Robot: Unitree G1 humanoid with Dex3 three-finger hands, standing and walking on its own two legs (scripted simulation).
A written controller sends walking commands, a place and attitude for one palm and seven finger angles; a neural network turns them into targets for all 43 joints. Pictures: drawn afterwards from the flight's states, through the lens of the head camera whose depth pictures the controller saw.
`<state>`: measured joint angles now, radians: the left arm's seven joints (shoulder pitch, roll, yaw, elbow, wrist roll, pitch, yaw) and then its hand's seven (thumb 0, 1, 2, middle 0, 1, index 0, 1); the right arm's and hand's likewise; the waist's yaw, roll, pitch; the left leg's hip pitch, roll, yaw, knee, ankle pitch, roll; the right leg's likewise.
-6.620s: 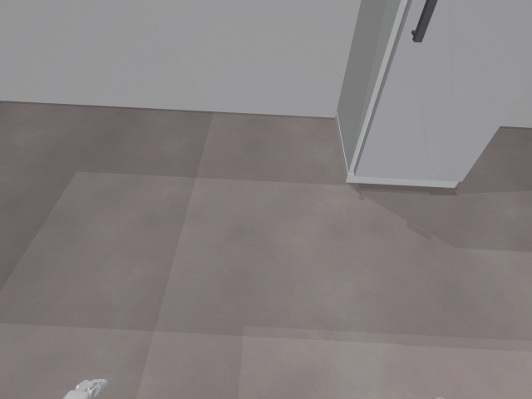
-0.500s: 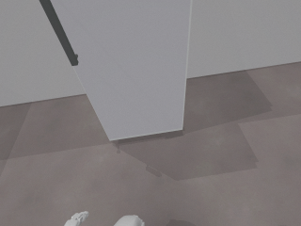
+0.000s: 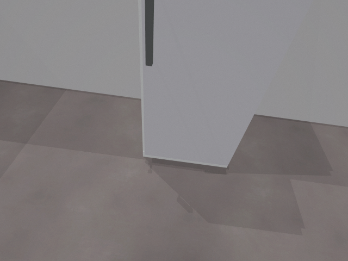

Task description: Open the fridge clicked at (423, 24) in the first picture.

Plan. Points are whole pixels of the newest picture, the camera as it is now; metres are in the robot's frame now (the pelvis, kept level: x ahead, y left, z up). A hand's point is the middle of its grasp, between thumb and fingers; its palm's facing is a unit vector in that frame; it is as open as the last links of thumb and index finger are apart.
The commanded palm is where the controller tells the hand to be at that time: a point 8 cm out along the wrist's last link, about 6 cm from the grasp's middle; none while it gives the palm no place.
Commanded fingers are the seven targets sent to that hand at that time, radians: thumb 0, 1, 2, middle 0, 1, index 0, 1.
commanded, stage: take the last steps up to it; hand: left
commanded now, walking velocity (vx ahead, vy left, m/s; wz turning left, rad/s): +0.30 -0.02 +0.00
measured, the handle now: (150, 24) +0.82 +0.17 +0.17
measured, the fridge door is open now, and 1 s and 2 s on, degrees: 0 0 0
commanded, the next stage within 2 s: come to a stop and stand still in 0.82 s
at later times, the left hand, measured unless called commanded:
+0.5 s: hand (138, 213) +0.28 +0.12 -0.18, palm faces -0.02 -0.98 -0.18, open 7.4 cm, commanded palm none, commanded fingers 0.00 0.90 0.90 -0.20 -0.30 -0.20 -0.30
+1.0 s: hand (128, 226) +0.25 +0.15 -0.19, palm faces +0.13 -0.98 -0.14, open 7.4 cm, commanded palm none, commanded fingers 0.00 0.90 0.90 -0.20 -0.30 -0.20 -0.30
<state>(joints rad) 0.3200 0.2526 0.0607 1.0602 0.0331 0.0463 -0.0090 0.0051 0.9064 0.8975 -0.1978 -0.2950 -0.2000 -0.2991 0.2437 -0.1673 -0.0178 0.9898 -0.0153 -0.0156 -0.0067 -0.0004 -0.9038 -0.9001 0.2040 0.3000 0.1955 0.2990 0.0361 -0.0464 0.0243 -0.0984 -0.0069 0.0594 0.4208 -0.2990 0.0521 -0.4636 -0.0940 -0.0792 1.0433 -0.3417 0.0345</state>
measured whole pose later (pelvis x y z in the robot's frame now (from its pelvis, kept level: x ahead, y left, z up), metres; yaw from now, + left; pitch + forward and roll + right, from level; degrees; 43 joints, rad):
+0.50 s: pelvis +0.16 -0.05 -0.02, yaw +0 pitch -2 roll +0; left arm 0.10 0.15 0.04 0.99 0.02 -0.07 -0.01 0.00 0.91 0.90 -0.20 -0.29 -0.20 -0.30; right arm 0.49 -0.12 -0.03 1.19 0.00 -0.03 -0.02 0.00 -0.90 -0.90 0.21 0.30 0.20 0.30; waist -0.05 0.02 0.09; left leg -0.15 0.02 0.02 1.02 -0.51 0.03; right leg -0.38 -0.03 -0.16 0.65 -0.24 -0.07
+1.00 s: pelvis +0.31 -0.01 -0.01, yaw +0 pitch -2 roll +0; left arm 0.38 0.14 0.03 1.15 0.01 -0.02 0.03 0.00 0.91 0.90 -0.20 -0.30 -0.20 -0.30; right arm 0.12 -0.13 -0.02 1.02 -0.02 -0.06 0.00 0.00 -0.91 -0.90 0.20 0.30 0.19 0.30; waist 0.07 -0.04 0.06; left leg -0.32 0.03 0.13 0.56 -0.22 0.06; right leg -0.21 -0.05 -0.10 0.80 -0.52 0.01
